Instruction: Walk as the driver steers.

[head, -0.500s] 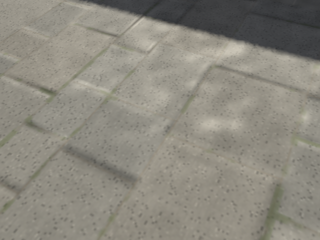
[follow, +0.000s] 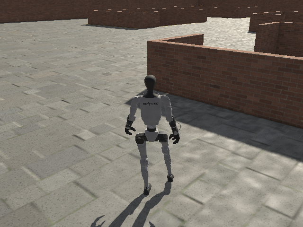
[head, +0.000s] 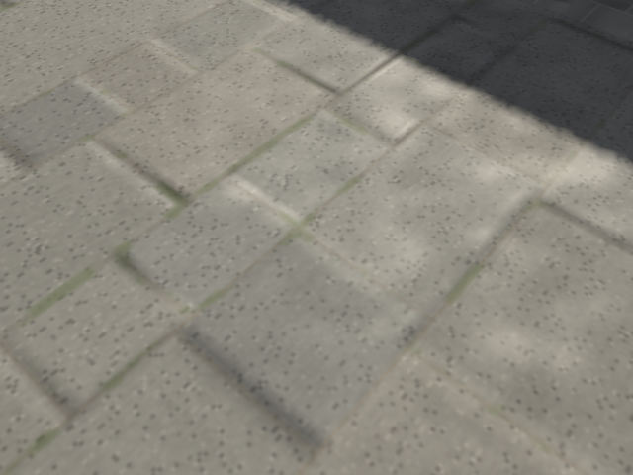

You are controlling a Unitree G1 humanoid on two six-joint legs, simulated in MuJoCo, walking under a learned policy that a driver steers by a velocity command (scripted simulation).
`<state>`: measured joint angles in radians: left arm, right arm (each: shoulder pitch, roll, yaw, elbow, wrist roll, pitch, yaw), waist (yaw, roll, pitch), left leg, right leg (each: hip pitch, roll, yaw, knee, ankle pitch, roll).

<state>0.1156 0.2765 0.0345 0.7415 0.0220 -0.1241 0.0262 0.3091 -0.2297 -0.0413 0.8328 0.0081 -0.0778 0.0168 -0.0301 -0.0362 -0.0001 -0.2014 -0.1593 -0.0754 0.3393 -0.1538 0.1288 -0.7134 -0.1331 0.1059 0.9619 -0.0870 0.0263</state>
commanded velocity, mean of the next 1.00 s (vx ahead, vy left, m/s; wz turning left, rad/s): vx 0.50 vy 0.00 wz -0.26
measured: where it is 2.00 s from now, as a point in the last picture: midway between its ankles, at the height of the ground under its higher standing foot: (394, 258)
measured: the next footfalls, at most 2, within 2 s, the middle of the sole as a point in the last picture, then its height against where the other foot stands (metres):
right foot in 0.26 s outside the picture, level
left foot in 0.74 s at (303, 431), level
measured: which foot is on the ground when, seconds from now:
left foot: down 0.00-0.28, up 0.30-0.72, down 0.74-1.00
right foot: up 0.00-0.24, down 0.26-0.76, up 0.78-1.00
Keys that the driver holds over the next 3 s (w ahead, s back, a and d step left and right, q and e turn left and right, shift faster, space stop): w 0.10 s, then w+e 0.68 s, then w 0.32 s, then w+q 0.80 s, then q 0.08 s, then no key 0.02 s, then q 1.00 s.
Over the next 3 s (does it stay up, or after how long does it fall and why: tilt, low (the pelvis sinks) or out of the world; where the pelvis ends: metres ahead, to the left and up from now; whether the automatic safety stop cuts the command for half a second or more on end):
stays up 1.16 -0.14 0.00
